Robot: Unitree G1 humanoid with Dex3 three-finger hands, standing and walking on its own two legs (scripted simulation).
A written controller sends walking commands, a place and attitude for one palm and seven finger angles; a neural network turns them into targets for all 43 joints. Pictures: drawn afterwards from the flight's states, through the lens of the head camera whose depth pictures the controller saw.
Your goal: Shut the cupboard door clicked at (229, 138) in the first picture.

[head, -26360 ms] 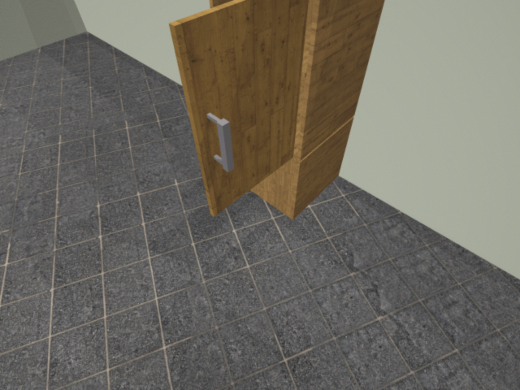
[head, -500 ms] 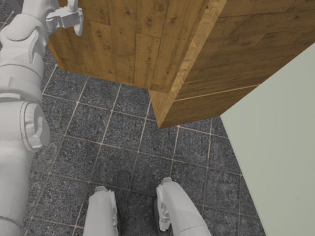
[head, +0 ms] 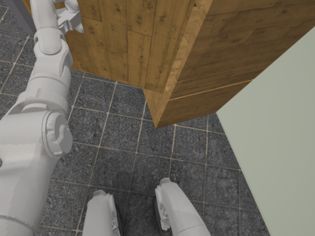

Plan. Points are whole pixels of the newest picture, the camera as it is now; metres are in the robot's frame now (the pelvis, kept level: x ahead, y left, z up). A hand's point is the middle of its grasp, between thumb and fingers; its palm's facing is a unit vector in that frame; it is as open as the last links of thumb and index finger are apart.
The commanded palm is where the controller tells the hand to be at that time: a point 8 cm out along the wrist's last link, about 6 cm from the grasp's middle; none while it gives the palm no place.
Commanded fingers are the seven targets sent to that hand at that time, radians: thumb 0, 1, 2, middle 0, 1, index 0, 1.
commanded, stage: pull the fist back off the door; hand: left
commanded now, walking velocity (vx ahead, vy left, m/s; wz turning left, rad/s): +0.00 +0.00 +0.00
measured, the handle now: out of the picture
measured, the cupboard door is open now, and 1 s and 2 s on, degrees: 59 59 59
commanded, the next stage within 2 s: draw the hand back to the body in 0.56 s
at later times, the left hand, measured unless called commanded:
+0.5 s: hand (79, 48) +0.51 +0.08 +0.10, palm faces +0.08 -1.00 -0.03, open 3.1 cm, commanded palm +0.48 +0.11 +0.10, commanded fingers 0.00 0.90 0.90 -1.30 -1.50 -1.30 -1.50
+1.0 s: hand (43, 66) +0.44 +0.12 +0.15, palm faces +0.13 -0.99 -0.05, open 3.1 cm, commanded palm +0.39 +0.17 +0.16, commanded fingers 0.00 0.90 0.90 -1.30 -1.50 -1.30 -1.50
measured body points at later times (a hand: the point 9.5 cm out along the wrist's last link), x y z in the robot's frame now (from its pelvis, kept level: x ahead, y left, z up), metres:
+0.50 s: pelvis +0.03 -0.01 +0.04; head +0.16 -0.01 +0.48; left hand +0.50 +0.13 +0.10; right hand +0.07 -0.28 -0.08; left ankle +0.04 +0.11 -0.60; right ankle +0.04 -0.12 -0.60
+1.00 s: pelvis +0.03 -0.02 +0.08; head +0.11 -0.04 +0.52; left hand +0.43 +0.18 +0.15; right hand +0.09 -0.26 -0.06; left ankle +0.04 +0.11 -0.60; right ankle +0.04 -0.12 -0.60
